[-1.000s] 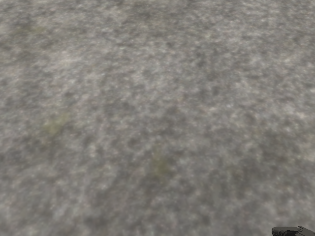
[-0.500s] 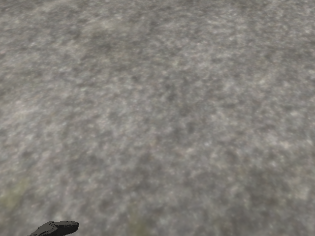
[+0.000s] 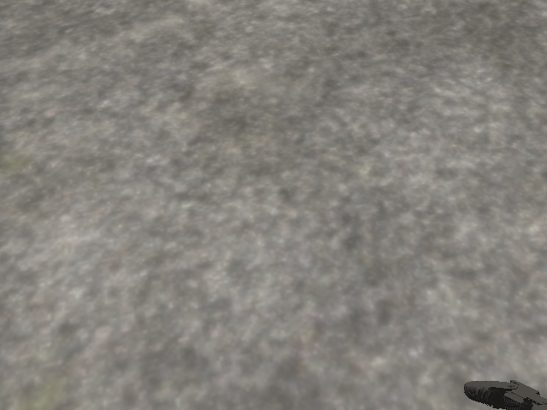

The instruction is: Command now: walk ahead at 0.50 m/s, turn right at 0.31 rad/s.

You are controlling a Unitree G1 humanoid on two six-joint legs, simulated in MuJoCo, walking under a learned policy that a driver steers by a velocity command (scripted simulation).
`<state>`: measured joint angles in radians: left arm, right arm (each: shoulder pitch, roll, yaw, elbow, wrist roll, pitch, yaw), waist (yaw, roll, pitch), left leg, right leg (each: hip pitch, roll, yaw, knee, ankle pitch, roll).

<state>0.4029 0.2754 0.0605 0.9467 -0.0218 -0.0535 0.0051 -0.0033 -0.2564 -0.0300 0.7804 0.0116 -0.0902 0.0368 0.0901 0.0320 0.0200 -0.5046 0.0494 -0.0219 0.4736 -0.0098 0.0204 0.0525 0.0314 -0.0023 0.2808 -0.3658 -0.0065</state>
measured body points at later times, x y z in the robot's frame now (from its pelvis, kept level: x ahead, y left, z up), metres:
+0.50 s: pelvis +0.26 -0.02 +0.00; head +0.28 -0.04 +0.45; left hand +0.51 +0.17 -0.09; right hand +0.20 -0.30 -0.14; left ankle +0.15 +0.13 -0.73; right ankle +0.38 -0.17 -0.71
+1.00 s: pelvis +0.47 -0.10 +0.00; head +0.49 -0.13 +0.45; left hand +0.72 +0.09 -0.10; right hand +0.49 -0.43 -0.09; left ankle +0.63 -0.06 -0.72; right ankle +0.38 -0.16 -0.73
